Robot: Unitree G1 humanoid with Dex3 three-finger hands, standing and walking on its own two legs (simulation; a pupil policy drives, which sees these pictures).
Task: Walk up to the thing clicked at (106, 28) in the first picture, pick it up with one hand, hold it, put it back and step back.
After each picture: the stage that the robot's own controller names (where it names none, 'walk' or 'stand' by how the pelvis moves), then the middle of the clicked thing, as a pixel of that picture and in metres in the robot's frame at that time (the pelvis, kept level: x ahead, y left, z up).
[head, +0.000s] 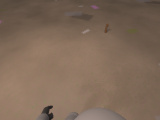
stand; (106, 28) +2.28 -0.39 -0.65
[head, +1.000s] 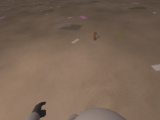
walk; (94, 36) +2.16 +0.04 -0.62
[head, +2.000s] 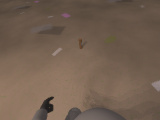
walk; (80, 43) +1.51 +0.30 -0.64
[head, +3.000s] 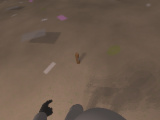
walk; (77, 58) +1.00 +0.32 -0.65
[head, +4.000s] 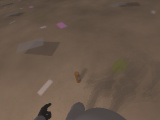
walk; (77, 77) +0.65 +0.26 -0.64
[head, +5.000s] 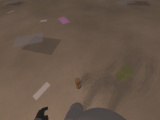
walk; (78, 83) +0.49 +0.20 -0.64
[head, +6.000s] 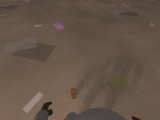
stand; (73, 93) +0.41 +0.19 -0.65
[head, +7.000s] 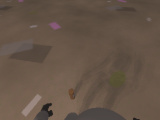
stand; (71, 94) +0.38 +0.22 -0.65
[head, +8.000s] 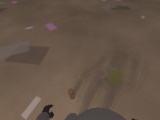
stand; (71, 94) +0.38 +0.23 -0.66
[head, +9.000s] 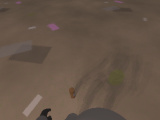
stand; (72, 93) +0.41 +0.22 -0.66
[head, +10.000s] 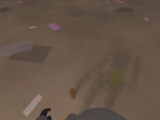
stand; (72, 93) +0.40 +0.22 -0.66
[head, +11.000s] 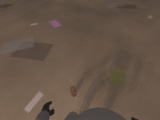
go down; (73, 91) +0.40 +0.21 -0.66
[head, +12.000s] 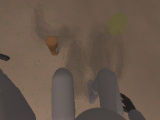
go down; (53, 47) +0.49 +0.25 -0.23
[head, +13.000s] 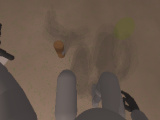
close in; (60, 50) +0.48 +0.24 -0.26
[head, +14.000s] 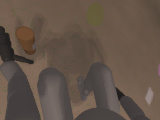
close in; (28, 43) +0.47 +0.29 -0.16
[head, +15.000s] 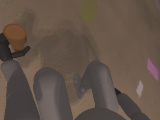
lift; (19, 42) +0.46 +0.30 -0.16
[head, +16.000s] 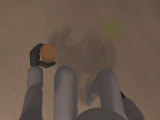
lift; (48, 56) +0.35 +0.27 -0.09
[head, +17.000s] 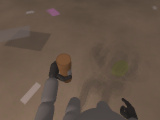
lift; (65, 70) +0.31 +0.17 +0.06
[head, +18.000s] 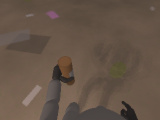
hold; (67, 73) +0.31 +0.16 +0.03
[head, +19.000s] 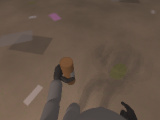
hold; (68, 73) +0.31 +0.16 +0.03
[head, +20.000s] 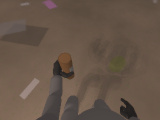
crouch; (67, 68) +0.35 +0.16 +0.00
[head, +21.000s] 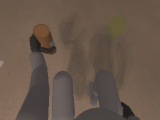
lower; (47, 43) +0.48 +0.24 -0.04
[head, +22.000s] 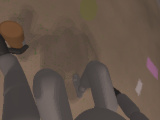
lower; (16, 41) +0.46 +0.30 -0.16
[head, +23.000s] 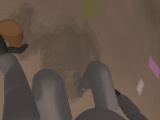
lower; (16, 40) +0.46 +0.30 -0.16
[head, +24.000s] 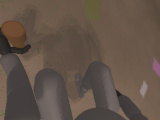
lower; (19, 41) +0.46 +0.30 -0.15
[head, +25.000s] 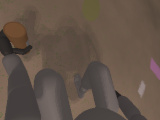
lower; (20, 42) +0.46 +0.29 -0.16
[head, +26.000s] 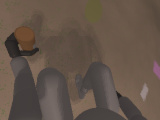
open; (28, 44) +0.45 +0.27 -0.16
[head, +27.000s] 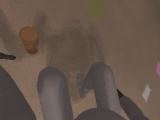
stand; (31, 44) +0.45 +0.27 -0.17
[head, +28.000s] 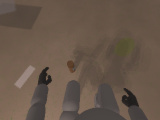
walk; (71, 67) +0.46 +0.20 -0.42
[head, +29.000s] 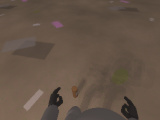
stand; (75, 92) +0.42 +0.17 -0.60
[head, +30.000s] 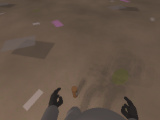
stand; (74, 92) +0.41 +0.17 -0.60
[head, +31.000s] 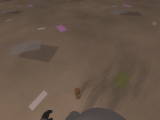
stand; (77, 93) +0.43 +0.17 -0.65
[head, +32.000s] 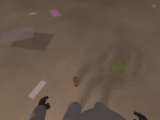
walk; (75, 81) +0.47 +0.17 -0.64
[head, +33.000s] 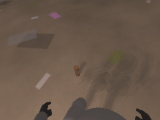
walk; (77, 71) +0.65 +0.25 -0.63
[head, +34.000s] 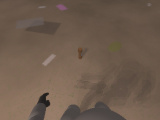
walk; (80, 53) +1.00 +0.20 -0.63
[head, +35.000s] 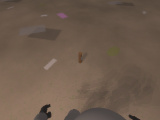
stand; (80, 57) +1.04 +0.20 -0.65
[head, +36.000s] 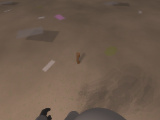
stand; (78, 58) +1.05 +0.22 -0.66
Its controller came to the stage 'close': yes
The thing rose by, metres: 0.69
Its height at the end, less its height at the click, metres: +0.00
